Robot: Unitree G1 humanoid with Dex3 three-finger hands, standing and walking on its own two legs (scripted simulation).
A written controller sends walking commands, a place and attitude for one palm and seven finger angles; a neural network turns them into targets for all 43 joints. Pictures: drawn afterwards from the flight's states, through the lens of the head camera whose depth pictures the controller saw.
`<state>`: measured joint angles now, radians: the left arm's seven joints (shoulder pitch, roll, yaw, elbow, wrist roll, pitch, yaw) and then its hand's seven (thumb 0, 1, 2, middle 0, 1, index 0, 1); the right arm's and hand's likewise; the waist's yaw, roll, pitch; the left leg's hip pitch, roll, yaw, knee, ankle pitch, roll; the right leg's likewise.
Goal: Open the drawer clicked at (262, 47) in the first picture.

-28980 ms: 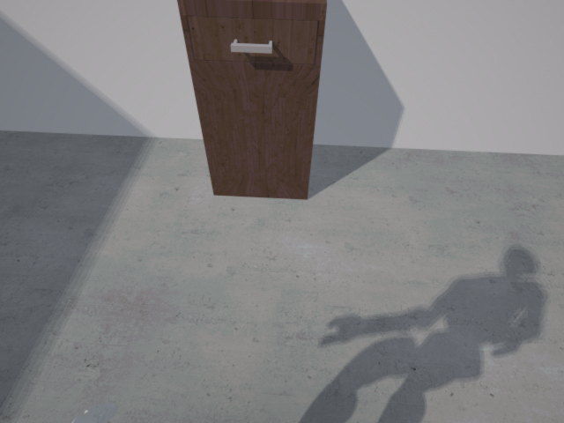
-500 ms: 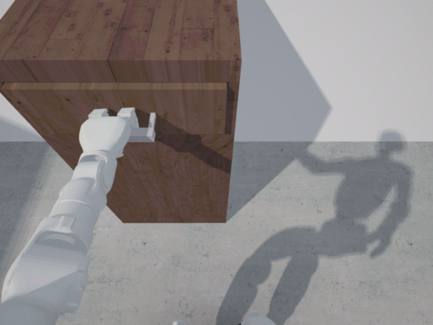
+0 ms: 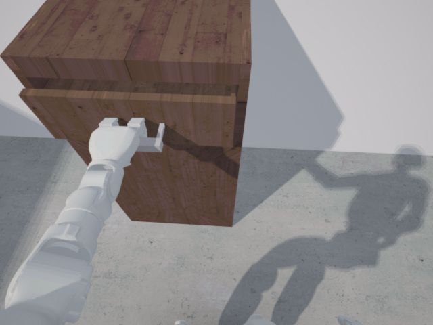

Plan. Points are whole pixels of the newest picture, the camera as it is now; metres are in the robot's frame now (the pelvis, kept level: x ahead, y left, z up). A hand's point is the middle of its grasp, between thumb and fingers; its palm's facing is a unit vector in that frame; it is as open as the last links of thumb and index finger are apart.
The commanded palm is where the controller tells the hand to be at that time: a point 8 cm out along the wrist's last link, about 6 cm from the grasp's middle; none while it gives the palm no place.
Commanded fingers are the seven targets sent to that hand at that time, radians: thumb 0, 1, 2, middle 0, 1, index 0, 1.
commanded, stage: pull the drawer open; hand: left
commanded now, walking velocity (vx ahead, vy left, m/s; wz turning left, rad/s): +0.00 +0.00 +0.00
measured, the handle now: (131, 135) +0.48 +0.18 +0.03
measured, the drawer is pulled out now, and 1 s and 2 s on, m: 0.05 0.20 0.30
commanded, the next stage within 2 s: open the thumb to release the handle in 1.98 s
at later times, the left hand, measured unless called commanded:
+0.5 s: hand (111, 200) +0.35 +0.20 +0.01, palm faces +0.01 -0.02 -1.00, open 5.3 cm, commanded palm +0.32 +0.20 +0.07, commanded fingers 0.00 0.90 0.90 -0.40 -1.35 -0.40 -1.35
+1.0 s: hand (104, 231) +0.29 +0.20 +0.01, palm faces +0.00 -0.08 -1.00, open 5.4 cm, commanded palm +0.25 +0.21 +0.07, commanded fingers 0.00 0.90 0.90 -0.40 -1.35 -0.40 -1.35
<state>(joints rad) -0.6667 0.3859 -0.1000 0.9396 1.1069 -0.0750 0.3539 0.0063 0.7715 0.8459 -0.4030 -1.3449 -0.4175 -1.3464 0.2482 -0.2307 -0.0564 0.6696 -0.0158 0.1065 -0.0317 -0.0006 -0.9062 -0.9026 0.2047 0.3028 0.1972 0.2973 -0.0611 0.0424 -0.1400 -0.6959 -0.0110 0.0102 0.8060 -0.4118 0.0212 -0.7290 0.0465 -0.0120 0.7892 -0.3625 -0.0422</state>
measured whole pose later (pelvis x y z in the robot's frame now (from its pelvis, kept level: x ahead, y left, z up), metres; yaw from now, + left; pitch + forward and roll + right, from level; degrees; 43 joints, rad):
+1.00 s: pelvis -0.01 +0.00 +0.01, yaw -1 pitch +11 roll +1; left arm 0.06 0.35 -0.09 0.23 1.06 -0.02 0.38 0.04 0.76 0.83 -0.36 -1.34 -0.42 -1.35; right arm 0.19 -0.24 -0.04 0.63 -0.01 0.10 -0.02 0.01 -0.91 -0.90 0.20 0.30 0.20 0.30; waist 0.01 0.05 -0.11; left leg -0.53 -0.01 0.04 0.75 -0.40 0.02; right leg -0.59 0.05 0.02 0.76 -0.35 -0.04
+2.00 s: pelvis +0.00 -0.01 -0.02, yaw -3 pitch +13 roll +2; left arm 0.70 0.41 0.00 -0.26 1.03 -0.10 0.50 0.02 0.71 0.78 -0.30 -1.28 -0.40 -1.33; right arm 0.13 -0.25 -0.02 0.54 -0.06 0.12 0.04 0.01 -0.91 -0.90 0.20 0.30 0.19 0.30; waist 0.03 0.04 -0.14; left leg -0.65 0.00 0.07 0.91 -0.50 0.01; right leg -0.73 0.07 0.05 0.95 -0.45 -0.05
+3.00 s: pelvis -0.02 -0.02 +0.00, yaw +0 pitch +9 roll +1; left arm 0.38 0.37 -0.08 -0.05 1.06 -0.05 0.44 0.00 -0.49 0.31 -0.35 -1.22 -0.32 -1.20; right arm 0.10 -0.22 -0.01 0.60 -0.04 0.10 -0.03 0.01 -0.91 -0.90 0.20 0.30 0.20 0.30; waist 0.07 0.05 -0.10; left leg -0.58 -0.02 0.01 0.84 -0.43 0.00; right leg -0.64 0.04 -0.01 0.87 -0.40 -0.06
